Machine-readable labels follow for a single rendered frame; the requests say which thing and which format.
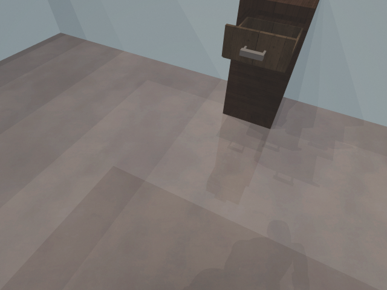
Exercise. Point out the drawer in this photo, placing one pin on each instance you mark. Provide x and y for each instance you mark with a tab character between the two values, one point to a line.
279	41

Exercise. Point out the handle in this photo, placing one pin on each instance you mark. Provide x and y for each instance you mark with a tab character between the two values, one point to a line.
252	54

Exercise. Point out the cabinet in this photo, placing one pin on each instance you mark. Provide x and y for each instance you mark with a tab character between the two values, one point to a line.
253	93

